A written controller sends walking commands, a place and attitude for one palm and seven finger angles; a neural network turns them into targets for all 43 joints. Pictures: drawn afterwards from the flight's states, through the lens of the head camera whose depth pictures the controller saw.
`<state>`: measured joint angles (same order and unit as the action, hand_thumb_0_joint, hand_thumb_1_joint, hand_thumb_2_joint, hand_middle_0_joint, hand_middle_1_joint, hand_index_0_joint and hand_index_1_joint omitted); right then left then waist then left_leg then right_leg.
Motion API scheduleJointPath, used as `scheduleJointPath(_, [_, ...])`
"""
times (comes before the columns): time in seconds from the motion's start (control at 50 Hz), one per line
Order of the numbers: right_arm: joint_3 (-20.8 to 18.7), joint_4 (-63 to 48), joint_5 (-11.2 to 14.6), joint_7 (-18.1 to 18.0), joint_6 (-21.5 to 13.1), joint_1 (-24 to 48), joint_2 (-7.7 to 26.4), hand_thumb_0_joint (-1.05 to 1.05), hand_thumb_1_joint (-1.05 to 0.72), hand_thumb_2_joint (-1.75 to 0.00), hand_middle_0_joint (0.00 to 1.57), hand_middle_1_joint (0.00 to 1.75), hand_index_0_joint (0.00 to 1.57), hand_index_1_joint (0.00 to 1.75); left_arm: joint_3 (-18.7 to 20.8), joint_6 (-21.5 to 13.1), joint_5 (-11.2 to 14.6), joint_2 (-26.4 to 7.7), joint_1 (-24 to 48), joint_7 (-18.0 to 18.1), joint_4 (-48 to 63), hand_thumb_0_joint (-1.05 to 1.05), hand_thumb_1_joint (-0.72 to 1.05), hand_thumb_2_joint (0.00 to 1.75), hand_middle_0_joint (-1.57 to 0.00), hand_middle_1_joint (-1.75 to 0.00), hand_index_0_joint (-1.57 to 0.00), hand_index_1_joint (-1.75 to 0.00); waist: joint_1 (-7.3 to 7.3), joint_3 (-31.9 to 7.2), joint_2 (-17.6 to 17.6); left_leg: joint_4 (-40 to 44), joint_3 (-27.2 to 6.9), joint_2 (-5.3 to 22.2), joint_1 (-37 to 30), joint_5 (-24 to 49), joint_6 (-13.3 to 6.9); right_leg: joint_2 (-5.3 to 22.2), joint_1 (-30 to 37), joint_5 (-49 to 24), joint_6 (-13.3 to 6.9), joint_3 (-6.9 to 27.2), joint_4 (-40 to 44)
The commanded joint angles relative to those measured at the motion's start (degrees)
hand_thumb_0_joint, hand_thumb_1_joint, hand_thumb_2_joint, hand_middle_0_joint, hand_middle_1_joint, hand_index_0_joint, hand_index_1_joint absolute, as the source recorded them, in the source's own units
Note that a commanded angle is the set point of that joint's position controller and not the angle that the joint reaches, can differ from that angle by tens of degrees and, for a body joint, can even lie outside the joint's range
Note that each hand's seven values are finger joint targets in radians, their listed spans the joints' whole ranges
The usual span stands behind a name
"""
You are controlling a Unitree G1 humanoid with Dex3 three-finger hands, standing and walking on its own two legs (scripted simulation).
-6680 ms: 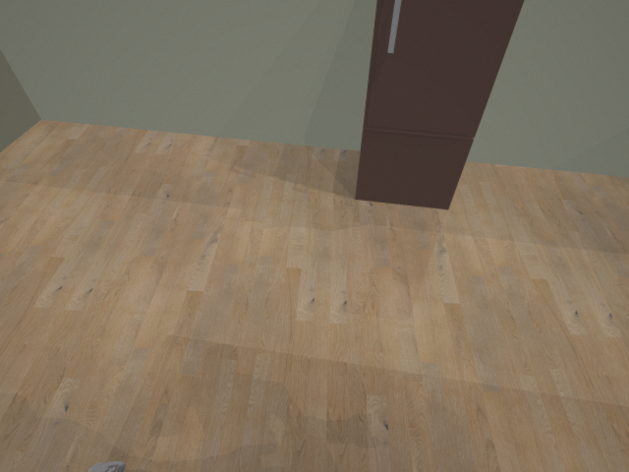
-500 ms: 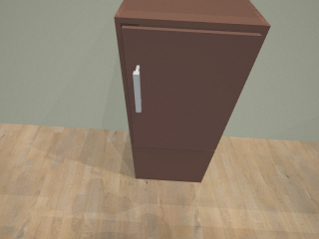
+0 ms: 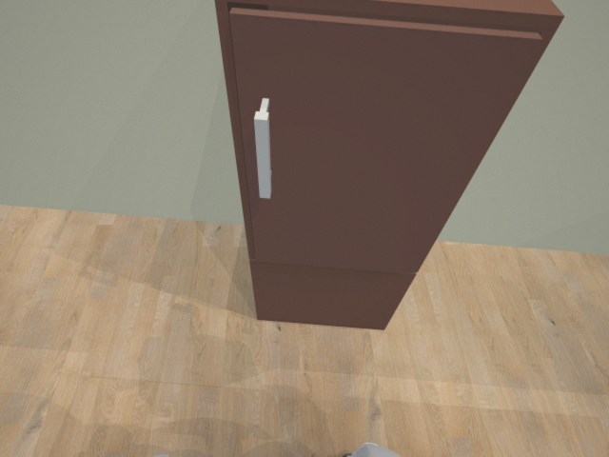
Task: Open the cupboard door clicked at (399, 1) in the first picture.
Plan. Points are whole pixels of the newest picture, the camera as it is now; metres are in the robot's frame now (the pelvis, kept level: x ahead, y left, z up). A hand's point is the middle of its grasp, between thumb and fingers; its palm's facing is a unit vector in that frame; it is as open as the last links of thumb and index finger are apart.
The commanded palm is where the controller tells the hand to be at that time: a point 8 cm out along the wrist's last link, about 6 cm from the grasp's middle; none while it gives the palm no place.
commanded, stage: come to a stop and stand still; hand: left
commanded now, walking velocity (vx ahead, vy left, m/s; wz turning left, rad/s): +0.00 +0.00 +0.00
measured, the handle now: (265, 151) +0.56 +0.10 +0.06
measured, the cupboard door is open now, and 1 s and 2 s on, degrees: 0 0 0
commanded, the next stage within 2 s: look again from close up in 1.06 s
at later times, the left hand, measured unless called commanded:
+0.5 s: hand out of the picture -0.03 +0.16 -0.16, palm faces +0.01 -0.98 -0.19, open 7.4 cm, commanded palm none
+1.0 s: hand out of the picture -0.06 +0.13 -0.16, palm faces +0.03 -0.99 -0.15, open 7.4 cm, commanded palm none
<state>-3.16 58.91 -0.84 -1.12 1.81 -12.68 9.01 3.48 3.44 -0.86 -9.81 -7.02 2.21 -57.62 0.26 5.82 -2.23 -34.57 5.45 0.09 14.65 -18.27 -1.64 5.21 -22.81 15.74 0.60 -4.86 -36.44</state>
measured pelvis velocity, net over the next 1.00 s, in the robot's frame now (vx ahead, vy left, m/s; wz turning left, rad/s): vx -0.03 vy -0.02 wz -0.02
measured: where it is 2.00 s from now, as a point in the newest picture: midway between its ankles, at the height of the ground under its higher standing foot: outside the picture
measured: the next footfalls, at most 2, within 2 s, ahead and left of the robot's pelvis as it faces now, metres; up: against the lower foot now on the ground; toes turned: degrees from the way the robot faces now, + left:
right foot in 0.28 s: +0.01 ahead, -0.12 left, +0.00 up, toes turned -8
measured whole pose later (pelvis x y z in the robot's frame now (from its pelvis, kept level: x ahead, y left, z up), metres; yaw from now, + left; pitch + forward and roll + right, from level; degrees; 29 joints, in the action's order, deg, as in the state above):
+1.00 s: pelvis -0.03 -0.02 +0.02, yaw -1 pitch -1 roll +0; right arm -0.1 67.5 -0.3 -1.6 -0.1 -19.2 5.1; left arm 0.0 0.0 -0.1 -5.3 -18.4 2.6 -65.8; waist 0.7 1.7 -0.2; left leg -22.8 5.9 1.2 11.9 -9.9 -0.8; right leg 0.1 -7.8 15.3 -1.4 -3.5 -24.0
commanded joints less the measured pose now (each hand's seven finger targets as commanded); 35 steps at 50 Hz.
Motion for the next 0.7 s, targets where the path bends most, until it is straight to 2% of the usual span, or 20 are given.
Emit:
scheduleJointPath(0.0, [-0.95,-4.11,-0.9,-1.27,-1.23,0.54,7.82,0.0,-0.9,-0.9,0.2,0.3,0.2,0.3,1.31,0.14,-0.7,-4.62,-1.72,-0.43,3.45,0.0,0.9,0.9,-0.2,-0.3,-0.2,-0.3,-1.13,-1.49,10.68,22.67,-18.17,17.4,6.6,7.21,-7.55,-3.05,-1.97,10.89,-0.52,7.41,-21.15])
scheduleJointPath(0.02, [-0.66,-4.25,-0.89,-1.34,-1.59,1.38,7.63,0.0,-0.9,-0.9,0.2,0.3,0.2,0.3,1.19,-0.22,-0.61,-4.35,-3.92,-0.58,2.21,0.0,0.9,0.9,-0.2,-0.3,-0.2,-0.3,-1.7,-2.39,8.62,21.0,-15.05,15.69,3.5,11.11,-7.47,-3.23,-2.58,9.62,-0.26,7.37,-22.75])
scheduleJointPath(0.04, [-0.45,-3.91,-0.73,-1.33,-1.87,1.47,7.47,0.0,-0.9,-0.9,0.2,0.3,0.2,0.3,0.9,-0.56,-0.5,-3.98,-5.64,-0.64,1.32,0.0,0.9,0.9,-0.2,-0.3,-0.2,-0.3,-1.9,-3.82,8.18,19.92,-12.69,14.32,-0.41,14.91,-7.32,-3.18,-3.09,8.72,0.21,6.86,-22.2])
scheduleJointPath(0.06, [-0.37,-3.56,-0.52,-1.32,-2.05,0.83,7.37,0.0,-0.9,-0.9,0.2,0.3,0.2,0.3,0.58,-0.8,-0.36,-3.78,-6.19,-0.62,0.83,0.0,0.9,0.9,-0.2,-0.3,-0.2,-0.3,-1.51,-4.92,8.42,19.3,-11.61,13.87,-3.64,17.9,-7.43,-2.92,-2.95,8.66,0.69,6.2,-20.1])
scheduleJointPath(0.08, [-0.3,-3.02,-0.37,-1.35,-2.14,-0.19,7.22,0.0,-0.9,-0.9,0.2,0.3,0.2,0.3,0.16,-0.96,-0.24,-3.66,-6.19,-0.58,0.69,0.0,0.9,0.9,-0.2,-0.3,-0.2,-0.3,-0.92,-5.89,8.41,18.85,-11.47,14.07,-6.51,20.42,-7.82,-2.55,-2.41,9.11,1.03,5.61,-16.86])
scheduleJointPath(0.1, [-0.24,-2.36,-0.24,-1.41,-2.23,-0.88,6.82,0.0,-0.9,-0.9,0.2,0.3,0.2,0.3,-0.24,-1.17,-0.24,-3.4,-5.55,-0.62,0.52,0.0,0.9,0.9,-0.2,-0.3,-0.2,-0.3,-0.45,-5.21,8.32,18.44,-11.02,14.14,-7.79,23.51,-8.17,-2.06,-1.26,9.58,1.15,4.81,-12.59])
scheduleJointPath(0.14, [-0.44,-0.98,-0.23,-1.35,-2.26,-2.79,7.57,0.0,-0.9,-0.9,0.2,0.3,0.2,0.3,-1.18,-1.51,-0.09,-2.64,-5.44,-0.47,0.31,0.0,0.9,0.9,-0.2,-0.3,-0.2,-0.3,0.77,-6.97,8.72,17.46,-12.13,15.03,-11.78,27.43,-8.61,-1.78,1.81,10.84,1.33,3.62,-3.83])
scheduleJointPath(0.18, [-0.37,0.13,0.01,-1.14,-2.27,-3.83,7.94,0.0,-0.9,-0.9,0.2,0.3,0.2,0.3,-1.51,-1.88,0.11,-2.75,-7.05,-0.21,-0.84,0.0,0.9,0.9,-0.2,-0.3,-0.2,-0.3,0.57,-7.29,8.13,16.14,-11.87,14.13,-11.95,30.58,-7.55,-2.14,6.07,6.59,1.05,2.87,4.19])
scheduleJointPath(0.2, [-0.22,0.51,0.33,-1.0,-2.34,-3.58,7.59,0.0,-0.9,-0.9,0.2,0.3,0.2,0.3,-1.59,-2.22,0.14,-3.28,-8.94,-0.07,-1.9,0.0,0.9,0.9,-0.2,-0.3,-0.2,-0.3,-0.27,-7.67,7.41,14.86,-11.06,13.19,-10.83,30.13,-6.43,-1.96,9.75,1.7,0.87,2.93,10.23])
scheduleJointPath(0.22, [0.05,0.64,0.68,-0.91,-2.53,-2.93,7.04,0.0,-0.9,-0.9,0.2,0.3,0.2,0.3,-1.85,-2.75,0.13,-3.72,-11.47,0.11,-3.14,0.0,0.9,0.9,-0.2,-0.3,-0.2,-0.3,-1.09,-8.35,5.65,12.98,-9.71,11.24,-9.51,26.2,-4.24,-1.01,13.32,-5.21,0.61,4.0,17.13])
scheduleJointPath(0.24, [0.27,0.62,1.07,-0.71,-2.66,-2.97,5.43,0.0,-0.9,-0.9,0.2,0.3,0.2,0.3,-2.01,-3.4,0.01,-5.04,-11.48,0.36,-3.74,0.0,0.9,0.9,-0.2,-0.3,-0.2,-0.3,0.09,-7.33,2.27,11.96,-7.6,8.45,-7.08,21.36,-1.42,2.09,14.61,-12.01,-0.9,8.33,18.16])
scheduleJointPath(0.26, [0.61,0.71,1.18,-0.47,-2.68,-3.07,4.68,0.0,-0.9,-0.9,0.2,0.3,0.2,0.3,-2.18,-3.67,0.1,-5.9,-10.36,0.43,-3.78,0.0,0.9,0.9,-0.2,-0.3,-0.2,-0.3,0.88,-6.32,1.49,13.24,-6.72,6.76,-6.71,16.83,0.09,4.6,13.33,-15.32,-2.02,9.38,16.96])
scheduleJointPath(0.28, [0.82,1.13,0.81,-0.33,-2.46,-2.92,4.66,0.0,-0.9,-0.9,0.2,0.3,0.2,0.3,-2.24,-3.84,0.08,-5.78,-9.84,0.31,-4.02,0.0,0.9,0.9,-0.2,-0.3,-0.2,-0.3,1.05,-6.01,-0.78,13.8,-5.98,5.99,-7.96,16.38,0.63,4.02,11.43,-15.71,-2.46,9.37,15.81])
scheduleJointPath(0.3, [0.8,1.66,0.58,-0.29,-2.22,-3.14,4.74,0.0,-0.9,-0.9,0.2,0.3,0.2,0.3,-2.16,-4.03,0.05,-5.55,-9.44,0.29,-4.19,0.0,0.9,0.9,-0.2,-0.3,-0.2,-0.3,1.1,-5.64,-5.09,13.32,-5.51,6.0,-8.75,14.88,0.68,3.12,10.28,-14.07,-2.51,9.23,16.09])
scheduleJointPath(0.32, [0.83,2.22,0.59,-0.29,-2.19,-3.09,5.08,0.0,-0.9,-0.9,0.2,0.3,0.2,0.3,-2.48,-3.99,0.14,-4.81,-9.25,0.27,-4.26,0.0,0.9,0.9,-0.2,-0.3,-0.2,-0.3,1.16,-4.26,-4.96,14.2,-5.42,6.1,-9.25,12.9,0.57,3.05,8.51,-10.67,-2.35,9.22,17.01])
scheduleJointPath(0.36, [1.26,3.25,0.53,-0.26,-2.3,-3.46,5.22,0.0,-0.9,-0.9,0.2,0.3,0.2,0.3,-2.62,-3.81,0.24,-4.37,-9.55,0.23,-4.49,0.0,0.9,0.9,-0.2,-0.3,-0.2,-0.3,0.98,-2.73,-1.95,16.03,-5.83,6.41,-8.91,10.38,0.41,2.1,7.53,-4.76,-2.0,8.81,18.0])
scheduleJointPath(0.48, [1.84,4.9,0.4,-0.33,-2.01,-4.62,4.32,0.0,-0.9,-0.9,0.2,0.3,0.2,0.3,-2.71,-3.57,0.29,-3.58,-11.6,0.21,-5.5,0.0,0.9,0.9,-0.2,-0.3,-0.2,-0.3,0.38,1.49,0.73,17.91,-6.28,5.9,-5.95,3.66,0.55,1.44,5.59,2.93,-2.05,9.03,20.28])
scheduleJointPath(0.58, [1.99,5.96,0.27,-0.54,-2.05,-6.95,3.15,0.0,-0.9,-0.9,0.2,0.3,0.2,0.3,-2.64,-3.63,0.39,-2.75,-12.86,0.2,-5.9,0.0,0.9,0.9,-0.2,-0.3,-0.2,-0.3,0.24,0.76,2.09,17.79,-6.39,5.82,-4.81,2.87,0.56,1.24,6.2,3.67,-2.24,8.8,20.25])
scheduleJointPath(0.68, [2.02,6.65,0.29,-0.74,-2.21,-8.94,2.09,0.0,-0.9,-0.9,0.2,0.3,0.2,0.3,-2.61,-3.8,0.48,-1.66,-13.85,0.23,-6.23,0.0,0.9,0.9,-0.2,-0.3,-0.2,-0.3,0.12,0.43,1.15,17.04,-6.32,5.87,-4.13,3.72,0.55,1.12,6.63,3.19,-2.35,8.49,20.08])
